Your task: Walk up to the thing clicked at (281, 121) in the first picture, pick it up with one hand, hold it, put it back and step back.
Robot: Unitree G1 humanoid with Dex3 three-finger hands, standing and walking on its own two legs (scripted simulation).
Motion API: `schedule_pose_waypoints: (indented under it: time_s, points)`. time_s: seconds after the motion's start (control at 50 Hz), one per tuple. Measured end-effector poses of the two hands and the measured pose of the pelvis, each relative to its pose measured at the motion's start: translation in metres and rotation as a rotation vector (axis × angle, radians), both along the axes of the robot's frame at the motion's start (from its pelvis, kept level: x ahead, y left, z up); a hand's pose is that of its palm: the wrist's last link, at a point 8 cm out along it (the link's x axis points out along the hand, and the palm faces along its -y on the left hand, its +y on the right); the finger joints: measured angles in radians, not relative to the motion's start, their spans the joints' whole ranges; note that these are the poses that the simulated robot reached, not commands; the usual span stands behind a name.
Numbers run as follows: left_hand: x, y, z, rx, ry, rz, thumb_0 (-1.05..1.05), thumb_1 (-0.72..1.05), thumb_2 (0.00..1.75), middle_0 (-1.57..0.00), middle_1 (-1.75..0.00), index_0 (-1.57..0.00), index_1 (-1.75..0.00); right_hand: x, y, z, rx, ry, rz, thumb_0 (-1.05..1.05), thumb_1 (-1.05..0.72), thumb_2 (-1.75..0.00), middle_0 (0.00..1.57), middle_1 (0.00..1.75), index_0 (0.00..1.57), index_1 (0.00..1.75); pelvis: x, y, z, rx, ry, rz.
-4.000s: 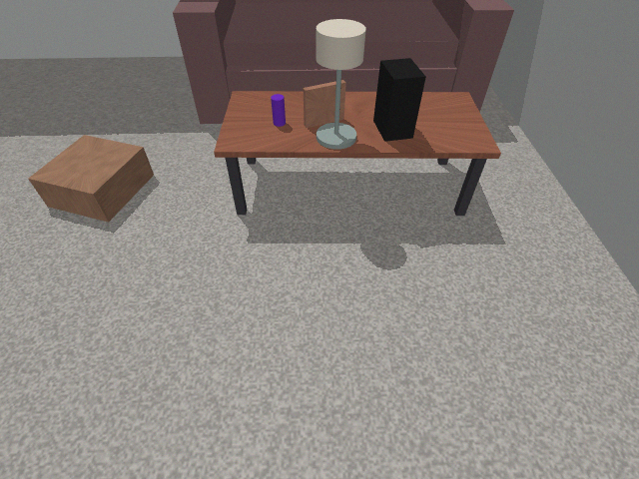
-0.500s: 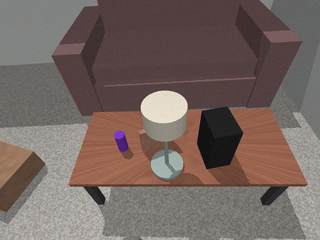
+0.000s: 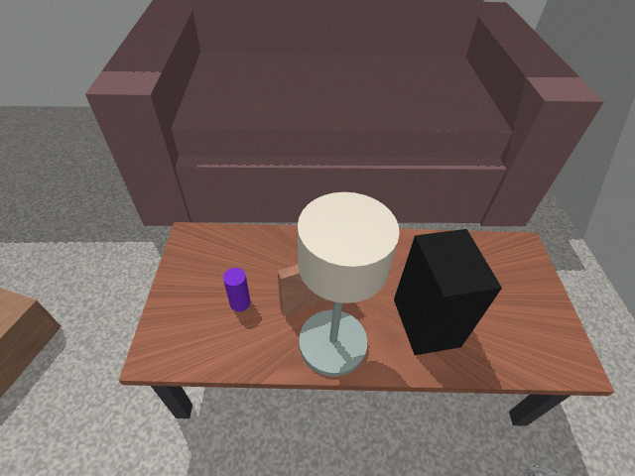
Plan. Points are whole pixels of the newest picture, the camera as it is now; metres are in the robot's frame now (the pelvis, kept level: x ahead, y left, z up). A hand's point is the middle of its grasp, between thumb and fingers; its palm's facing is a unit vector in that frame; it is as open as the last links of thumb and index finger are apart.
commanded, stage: walk up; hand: left
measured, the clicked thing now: (237, 290) +0.60 +0.21 -0.33
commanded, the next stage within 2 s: stand in 1.30 s
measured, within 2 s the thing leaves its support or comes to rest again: neither
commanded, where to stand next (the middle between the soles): +0.08 -0.01 m, yaw +2 degrees
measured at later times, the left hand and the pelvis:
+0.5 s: hand out of the picture +0.12 +0.22 -0.13, palm faces -0.04 -0.95 -0.31, open 7.4 cm; pelvis +0.02 -0.02 +0.02, yaw +0 degrees
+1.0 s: hand out of the picture +0.12 +0.23 -0.13, palm faces -0.04 -0.94 -0.33, open 7.4 cm; pelvis +0.03 -0.01 +0.03, yaw -1 degrees
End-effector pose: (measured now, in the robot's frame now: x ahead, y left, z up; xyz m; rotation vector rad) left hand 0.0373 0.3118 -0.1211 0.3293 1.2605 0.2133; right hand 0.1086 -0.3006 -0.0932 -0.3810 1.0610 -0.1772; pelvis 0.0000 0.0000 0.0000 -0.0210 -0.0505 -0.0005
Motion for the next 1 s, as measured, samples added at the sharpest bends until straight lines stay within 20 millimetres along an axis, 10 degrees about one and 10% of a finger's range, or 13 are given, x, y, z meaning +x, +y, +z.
schedule_pose_waypoints:
  time_s: [0.16, 0.54, 1.0]
  points:
    - [0.002, -0.008, 0.018, 0.016, 0.017, 0.006, 0.0, 0.9, 0.89, -0.2, -0.3, -0.2, -0.3, -0.002, 0.003, -0.011, 0.068, 0.049, -0.02, 0.0, -0.9, -0.9, 0.21, 0.3, 0.21, 0.3, 0.008, -0.007, 0.01, 0.011, 0.0, 0.002]
    - [0.082, -0.043, 0.022, -0.057, -0.089, -0.057, 0.0, 0.9, 0.89, -0.2, -0.3, -0.21, -0.3, -0.023, -0.023, 0.004, 0.022, 0.138, -0.104, 0.01, -0.9, -0.9, 0.21, 0.3, 0.2, 0.3, 0.021, -0.019, 0.023, 0.016, 0.001, -0.008]
    - [0.076, -0.032, 0.023, -0.035, -0.025, -0.027, 0.0, 0.9, 0.89, -0.2, -0.3, -0.2, -0.3, -0.006, -0.008, 0.0, 0.053, 0.137, -0.106, 0.0, -0.9, -0.9, 0.21, 0.3, 0.21, 0.3, 0.034, -0.015, 0.025, 0.016, 0.006, -0.017]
